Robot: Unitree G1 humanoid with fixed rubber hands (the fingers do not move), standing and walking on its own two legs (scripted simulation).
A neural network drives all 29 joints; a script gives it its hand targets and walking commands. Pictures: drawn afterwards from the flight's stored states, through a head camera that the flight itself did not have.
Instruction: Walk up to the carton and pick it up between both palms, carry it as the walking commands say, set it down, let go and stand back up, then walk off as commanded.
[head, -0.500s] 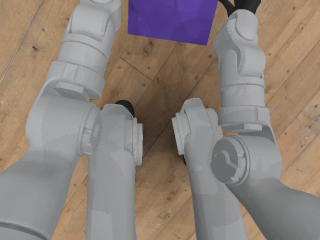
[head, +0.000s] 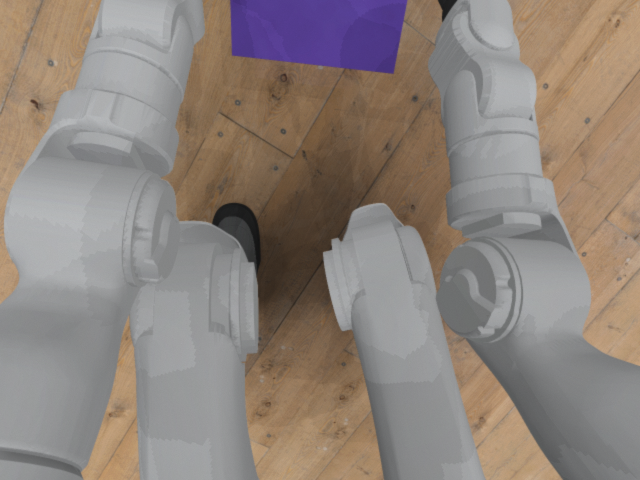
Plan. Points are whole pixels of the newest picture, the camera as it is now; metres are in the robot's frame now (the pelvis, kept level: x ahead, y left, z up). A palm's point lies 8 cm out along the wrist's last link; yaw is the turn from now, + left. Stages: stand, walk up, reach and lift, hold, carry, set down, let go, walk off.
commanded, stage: set down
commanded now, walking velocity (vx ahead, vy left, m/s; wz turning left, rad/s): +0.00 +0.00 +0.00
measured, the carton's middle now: out of the picture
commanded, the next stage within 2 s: none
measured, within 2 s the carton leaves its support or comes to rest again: rests again in 1.18 s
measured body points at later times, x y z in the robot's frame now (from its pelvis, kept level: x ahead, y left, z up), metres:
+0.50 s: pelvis +0.02 +0.00 -0.01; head +0.39 +0.01 +0.24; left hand +0.58 +0.11 -0.21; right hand +0.54 -0.15 -0.19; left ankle +0.15 +0.12 -0.35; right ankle +0.10 -0.12 -0.35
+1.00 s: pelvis +0.02 +0.01 -0.02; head +0.40 +0.01 +0.22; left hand +0.58 +0.10 -0.22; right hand +0.54 -0.16 -0.21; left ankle +0.15 +0.12 -0.35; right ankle +0.10 -0.11 -0.35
